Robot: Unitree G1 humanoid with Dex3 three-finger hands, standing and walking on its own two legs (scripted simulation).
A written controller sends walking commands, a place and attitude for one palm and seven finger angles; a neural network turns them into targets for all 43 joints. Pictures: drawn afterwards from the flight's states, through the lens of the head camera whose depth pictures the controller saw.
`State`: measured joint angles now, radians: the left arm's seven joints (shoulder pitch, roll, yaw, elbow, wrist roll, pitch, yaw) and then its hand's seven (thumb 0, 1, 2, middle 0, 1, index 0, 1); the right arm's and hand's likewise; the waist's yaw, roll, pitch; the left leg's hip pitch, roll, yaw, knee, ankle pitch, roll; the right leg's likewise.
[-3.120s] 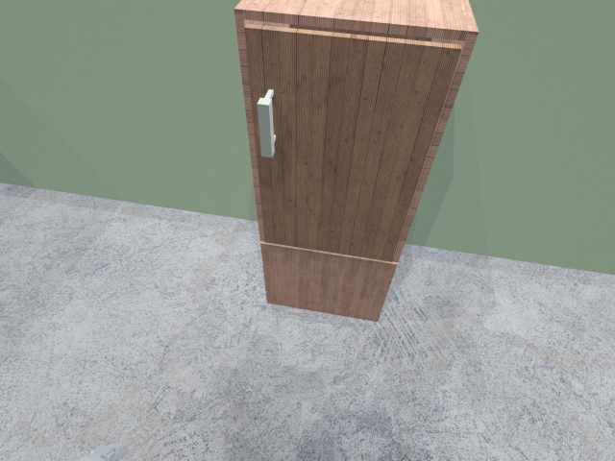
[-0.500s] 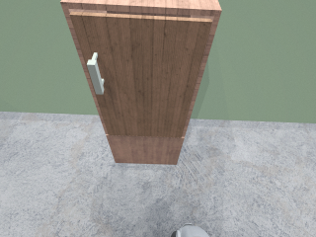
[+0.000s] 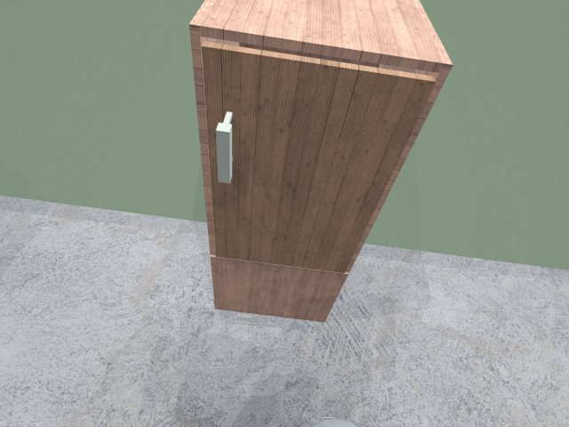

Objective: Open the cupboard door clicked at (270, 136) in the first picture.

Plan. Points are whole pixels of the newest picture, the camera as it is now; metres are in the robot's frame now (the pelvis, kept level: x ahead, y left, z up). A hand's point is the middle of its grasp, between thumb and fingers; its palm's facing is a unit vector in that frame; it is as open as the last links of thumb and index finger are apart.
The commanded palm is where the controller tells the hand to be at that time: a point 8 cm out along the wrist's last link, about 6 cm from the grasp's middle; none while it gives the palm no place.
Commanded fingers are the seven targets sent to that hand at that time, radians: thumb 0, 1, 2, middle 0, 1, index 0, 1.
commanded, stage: come to a stop and stand still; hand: left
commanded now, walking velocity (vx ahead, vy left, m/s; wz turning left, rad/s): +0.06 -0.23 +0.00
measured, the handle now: (226, 147) +0.57 +0.15 +0.05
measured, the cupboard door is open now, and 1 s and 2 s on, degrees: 0 0 0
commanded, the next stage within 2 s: look again from close up in 0.76 s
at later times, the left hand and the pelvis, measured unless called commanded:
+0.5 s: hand out of the picture +0.01 +0.13 -0.16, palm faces -0.01 -0.98 -0.22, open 7.3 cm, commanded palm none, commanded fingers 0.00 0.90 0.90 -0.20 -0.30 -0.20 -0.30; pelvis -0.03 -0.05 +0.01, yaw -1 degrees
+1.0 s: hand out of the picture -0.06 +0.10 -0.18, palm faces +0.01 -0.99 -0.13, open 7.4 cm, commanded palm none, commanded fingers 0.00 0.90 0.90 -0.20 -0.30 -0.20 -0.30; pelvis -0.02 -0.04 +0.00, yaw -1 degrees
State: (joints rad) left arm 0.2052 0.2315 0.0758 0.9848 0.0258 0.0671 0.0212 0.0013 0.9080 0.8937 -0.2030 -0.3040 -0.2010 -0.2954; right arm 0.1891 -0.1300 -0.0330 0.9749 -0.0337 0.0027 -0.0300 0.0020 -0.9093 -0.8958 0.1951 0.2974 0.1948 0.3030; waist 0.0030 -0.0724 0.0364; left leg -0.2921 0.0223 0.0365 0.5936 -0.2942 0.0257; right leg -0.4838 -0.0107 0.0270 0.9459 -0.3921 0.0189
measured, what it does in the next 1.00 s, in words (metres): steps on the spot: right foot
